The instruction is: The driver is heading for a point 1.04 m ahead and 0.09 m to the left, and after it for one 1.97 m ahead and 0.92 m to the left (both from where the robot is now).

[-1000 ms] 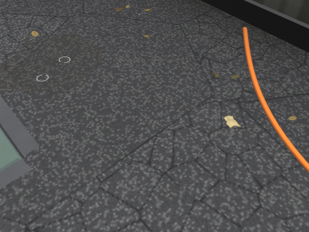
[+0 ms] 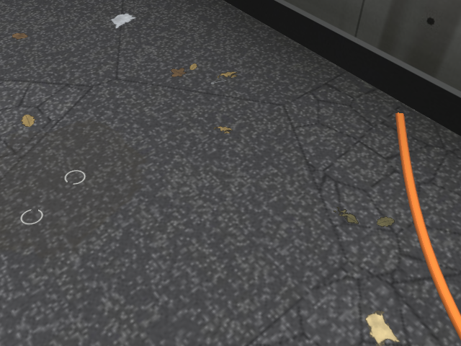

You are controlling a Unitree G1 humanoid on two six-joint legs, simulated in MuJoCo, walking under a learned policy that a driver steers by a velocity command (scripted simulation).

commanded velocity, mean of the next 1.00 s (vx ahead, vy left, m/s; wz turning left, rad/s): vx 0.99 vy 0.00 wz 0.18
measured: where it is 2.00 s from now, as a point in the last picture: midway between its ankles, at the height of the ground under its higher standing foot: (186, 78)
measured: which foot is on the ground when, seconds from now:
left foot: up 0.00-0.20, down 0.22-0.66, up 0.68-1.00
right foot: down 0.00-0.24, up 0.26-0.66, down 0.68-1.00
